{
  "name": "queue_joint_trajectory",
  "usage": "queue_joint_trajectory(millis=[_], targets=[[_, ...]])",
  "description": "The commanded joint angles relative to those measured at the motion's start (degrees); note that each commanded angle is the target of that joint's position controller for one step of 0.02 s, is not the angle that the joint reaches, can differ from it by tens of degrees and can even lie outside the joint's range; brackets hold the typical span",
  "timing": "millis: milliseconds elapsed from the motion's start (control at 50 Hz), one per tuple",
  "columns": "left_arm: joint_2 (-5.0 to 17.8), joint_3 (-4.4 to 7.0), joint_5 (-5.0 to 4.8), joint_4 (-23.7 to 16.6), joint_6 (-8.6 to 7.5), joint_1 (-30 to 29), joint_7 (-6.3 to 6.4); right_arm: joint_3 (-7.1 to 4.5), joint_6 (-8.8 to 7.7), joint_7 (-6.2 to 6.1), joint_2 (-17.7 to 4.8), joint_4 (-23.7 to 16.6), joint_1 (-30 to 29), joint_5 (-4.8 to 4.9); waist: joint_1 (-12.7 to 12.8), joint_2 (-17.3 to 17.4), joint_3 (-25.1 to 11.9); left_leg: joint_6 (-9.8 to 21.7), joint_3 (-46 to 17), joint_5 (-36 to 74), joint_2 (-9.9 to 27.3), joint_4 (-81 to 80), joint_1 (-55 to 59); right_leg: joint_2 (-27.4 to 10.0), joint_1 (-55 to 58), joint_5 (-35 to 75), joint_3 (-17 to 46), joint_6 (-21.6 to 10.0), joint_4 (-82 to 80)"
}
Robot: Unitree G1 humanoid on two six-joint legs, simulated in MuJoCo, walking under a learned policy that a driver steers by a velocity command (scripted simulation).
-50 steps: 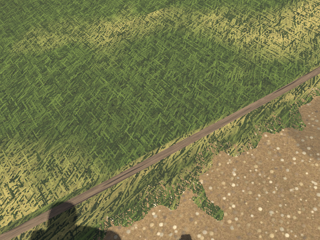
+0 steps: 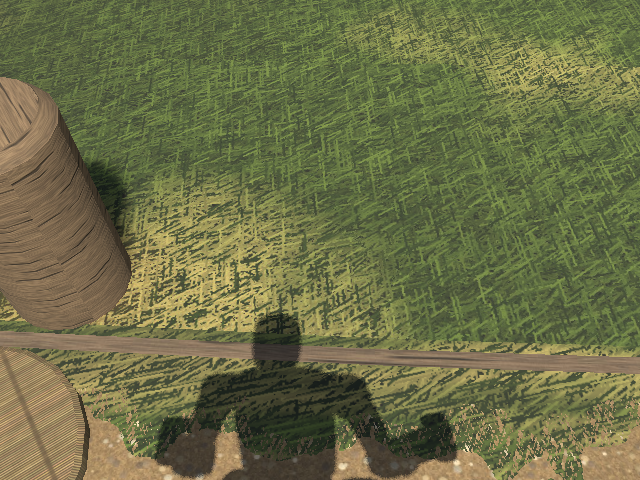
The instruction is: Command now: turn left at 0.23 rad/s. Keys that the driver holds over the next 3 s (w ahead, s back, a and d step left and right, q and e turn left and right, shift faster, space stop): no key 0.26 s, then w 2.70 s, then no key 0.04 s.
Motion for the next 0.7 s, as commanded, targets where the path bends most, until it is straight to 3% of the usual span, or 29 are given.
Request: queue_joint_trajectory(millis=[20, 40, 60, 80, 100, 120, 140, 180, 220, 240, 260, 280, 300, 340, 400, 440, 480, 500, 520, 540, 560, 580, 620, 660, 700], targets=[[10.48, 2.46, -1.19, -2.85, -0.46, -2.06, -0.19, -0.97, -0.98, 0.44, -4.07, -2.7, 2.16, -0.11, -1.46, -10.39, -8.16, 2.18, 4.29, 9.81, -1.6, -17.1, 7.43, -11.56, 5.67, 23.82, 9.57, -11.78, -3.0], [9.23, 1.9, -1.54, -1.84, -0.68, -0.39, -0.22, -1.02, -1.07, 0.52, -4.49, -2.1, 3.25, -0.36, -2.11, -9.14, -7.83, 3.92, 3.81, 16.29, -1.65, -25.03, 12.75, -10.41, 3.01, 20.32, 8.73, -9.14, -1.83], [7.37, 1.07, -0.53, -1.01, -1.34, 2.19, -0.56, -1.23, -1.1, 0.21, -6.72, -2.49, 3.72, -0.66, -1.38, -4.86, -9.62, 5.76, -2.11, 24.66, 2.81, -25.35, 20.46, -8.42, -1.91, 13.02, 6.92, -4.53, 0.6], [3.99, -0.28, 2.48, -1.94, -2.23, 3.89, -1.32, -1.93, -0.83, -0.56, -11.55, -3.44, 3.83, -1.25, 1.21, 9.81, -12.14, 10.54, -14.34, 42.19, 14.48, -22.12, 26.07, -2.73, -9.04, -5.75, 1.32, 0.73, 8.99], [4.29, -0.29, 1.74, -3.0, -2.05, -0.09, -0.75, -0.65, -1.47, -0.05, -7.26, -3.06, 0.35, -2.31, -0.4, 12.57, -10.6, 17.76, -15.98, 33.02, 17.07, -23.44, 15.23, -1.39, -7.18, -15.53, 2.09, 2.85, 8.88], [6.7, 0.24, 1.05, -2.68, -1.65, -1.46, -0.34, 0.01, -2.3, 0.48, -5.02, -3.74, -2.47, -2.51, -0.56, 9.52, -7.82, 17.58, -14.29, 25.09, 13.86, -24.94, 12.72, -1.71, -5.85, -13.59, 2.41, 3.48, 9.94], [6.22, 0.22, 1.03, -2.39, -1.47, -2.25, -0.23, 0.47, -2.9, 0.51, -3.73, -2.87, -3.42, -2.54, -0.38, 9.62, -7.19, 15.53, -12.48, 21.13, 11.46, -25.03, 12.28, -1.36, -5.55, -9.75, 2.46, 3.53, 8.17], [6.42, 0.24, 1.48, -1.24, -0.89, -0.64, 0.1, 0.44, -3.67, 0.58, -4.64, -2.16, -4.58, -1.79, 0.14, 9.37, -5.44, 13.01, -10.33, 19.9, 9.18, -24.39, 10.4, -1.49, -2.28, -1.51, 3.14, 3.96, 3.04], [6.45, -0.19, 1.52, -0.6, -1.15, 1.1, -0.21, 0.88, -3.76, 0.6, -3.59, -0.78, -2.6, -2.0, 0.29, 7.09, -6.02, 10.55, -8.27, 15.94, 6.57, -23.55, 8.73, -2.22, 3.05, 7.63, 3.42, 3.74, -0.87], [8.11, 0.17, 1.22, 0.23, -1.32, 1.85, -0.35, 1.02, -3.52, 0.55, -3.13, -0.67, -1.81, -1.99, -0.45, 4.45, -4.84, 9.39, -7.07, 12.23, 5.09, -24.01, 7.92, -2.08, 2.15, 6.14, 2.98, 2.99, -0.51], [8.03, 0.25, 1.01, 0.71, -1.52, 1.4, -0.54, 1.21, -3.33, 0.54, -3.09, -0.44, -1.87, -2.07, -0.54, 2.4, -3.27, 8.73, -6.63, 11.02, 4.39, -23.66, 7.82, -1.82, 1.15, 5.07, 2.76, 2.31, -0.67], [6.8, -0.08, 1.06, 1.07, -1.64, 1.31, -0.53, 1.11, -3.22, 0.44, -3.59, 0.01, -1.28, -2.03, -0.7, 1.9, -3.93, 8.93, -6.52, 6.39, 3.84, -23.57, 8.44, -0.96, 1.35, 1.95, 1.61, 2.2, -0.37], [6.64, -0.06, 0.9, 1.45, -1.75, 1.1, -0.36, 0.67, -3.03, 0.22, -4.83, 0.18, -0.83, -1.6, -1.42, 2.06, -3.61, 10.09, -7.38, -0.5, 4.01, -24.26, 8.81, 0.61, -0.43, -2.65, -0.03, 2.18, 1.7], [5.73, -0.13, 0.0, 1.22, -2.43, 0.69, -0.08, -0.33, -2.73, 0.04, -7.85, 0.84, 1.9, -0.86, -3.03, 5.89, -0.67, 14.3, -14.54, -15.94, 8.38, -28.72, 8.57, 2.75, -7.45, -9.54, -2.38, 1.53, 8.38], [5.92, 0.13, -1.1, -0.5, -4.34, -1.34, -0.45, -0.5, -3.99, 0.14, -7.88, 2.2, 4.68, -0.11, -4.06, 9.11, 3.31, 18.78, -23.76, -18.01, 14.63, -32.51, 8.98, 0.43, -15.43, -14.74, 1.37, -1.57, 15.84], [5.85, 0.13, -1.62, -0.39, -5.55, -0.06, -1.4, -0.4, -4.78, 0.36, -6.99, 2.24, 3.28, 0.49, -2.73, 8.9, 2.32, 18.53, -22.14, -12.67, 14.96, -31.48, 10.68, -0.86, -14.87, -15.57, 2.39, -3.88, 12.81], [5.52, 0.32, -1.26, 3.03, -6.34, 7.14, -2.1, -0.27, -4.63, 0.68, -6.49, 1.22, -1.79, 0.97, 1.79, 6.38, -0.83, 15.62, -14.08, -5.55, 10.3, -27.79, 3.39, 1.69, 1.41, -2.89, -0.83, -4.68, 1.87], [6.4, 0.85, -0.6, 5.38, -6.36, 12.22, -2.14, 0.13, -4.73, 0.73, -4.74, 0.92, -2.72, 0.36, 3.6, 4.43, -3.09, 13.62, -9.92, -1.52, 7.21, -22.36, -1.64, 2.06, 10.64, 0.71, 0.28, -4.03, 1.87], [10.37, 1.88, -0.31, 6.23, -6.63, 18.05, -1.94, 1.27, -5.15, 0.84, -0.78, -0.8, -5.08, -0.26, 5.59, -5.06, -3.93, 9.14, -1.72, 0.74, 0.81, -7.57, -8.97, -6.63, 16.18, -8.33, 14.07, -7.04, -5.33], [16.09, 3.19, -0.17, 6.0, -6.99, 21.26, -2.4, 1.04, -6.34, 0.54, -1.78, -3.21, -5.19, 0.03, 6.1, -17.98, -4.52, 5.97, 1.9, -6.4, -4.28, 9.53, -19.88, -18.35, 21.65, -13.14, 37.59, -15.23, -14.21], [12.3, 2.03, 0.01, 5.11, -7.22, 19.03, -2.22, 0.03, -7.26, 0.55, -5.06, -2.46, -3.37, 0.9, 4.56, -11.73, -2.57, 6.26, -2.82, -9.45, -1.81, 19.04, -25.68, -20.93, 21.5, -15.8, 41.34, -17.6, -15.57], [9.9, 1.34, -0.06, 4.19, -7.31, 16.43, -1.87, -0.15, -7.93, 1.02, -5.39, -1.24, -1.47, 1.53, 2.95, -8.2, 0.01, 7.18, -3.8, -3.88, 0.54, 22.19, -28.6, -18.79, 21.54, -14.78, 35.68, -15.98, -14.86], [8.94, 0.91, 0.24, 3.63, -7.05, 14.12, -1.71, -0.25, -8.62, 1.38, -4.87, -0.47, -2.36, 0.74, 2.08, -4.1, 1.23, 8.11, -1.95, 5.6, 3.76, 20.94, -30.74, -15.46, 21.32, -5.9, 26.98, -12.89, -15.66], [7.16, 0.1, 0.46, 3.72, -6.49, 14.66, -1.64, -0.21, -8.57, 2.26, -3.76, -0.19, -2.37, 0.2, 1.63, -5.7, 0.12, 7.36, 0.19, 10.77, 4.8, 17.57, -26.23, -11.87, 18.73, 9.13, 18.5, -10.95, -16.27], [6.97, -0.04, -0.01, 4.24, -5.96, 15.89, -1.42, 0.27, -8.23, 2.85, -2.06, -0.56, -3.58, -0.01, 1.87, -5.45, -0.59, 5.86, 2.62, 13.8, 4.45, 13.65, -25.39, -9.97, 18.32, 19.32, 12.85, -10.69, -16.43]])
